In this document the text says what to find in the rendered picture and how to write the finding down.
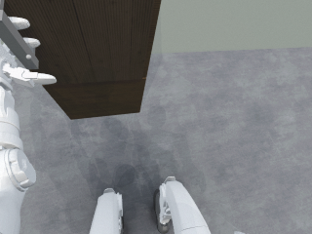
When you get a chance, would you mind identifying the handle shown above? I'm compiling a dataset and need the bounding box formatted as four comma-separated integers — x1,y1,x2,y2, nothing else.
0,0,39,70

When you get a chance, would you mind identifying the right robot shin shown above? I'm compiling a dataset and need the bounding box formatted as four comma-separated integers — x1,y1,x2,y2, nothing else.
159,176,176,224

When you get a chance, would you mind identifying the left robot hand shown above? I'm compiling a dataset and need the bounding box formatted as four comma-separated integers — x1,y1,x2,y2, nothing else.
0,17,57,88

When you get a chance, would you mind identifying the left robot upper arm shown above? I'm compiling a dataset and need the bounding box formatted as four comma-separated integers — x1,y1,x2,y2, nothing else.
0,148,36,234

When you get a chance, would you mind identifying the left robot forearm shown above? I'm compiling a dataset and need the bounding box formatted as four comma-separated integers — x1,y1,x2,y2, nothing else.
0,77,23,152

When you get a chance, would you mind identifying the cupboard door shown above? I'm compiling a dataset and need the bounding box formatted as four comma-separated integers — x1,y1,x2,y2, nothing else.
3,0,155,86

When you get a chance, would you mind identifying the robot right thigh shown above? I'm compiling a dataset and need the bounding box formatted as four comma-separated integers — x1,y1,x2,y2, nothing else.
159,180,211,234

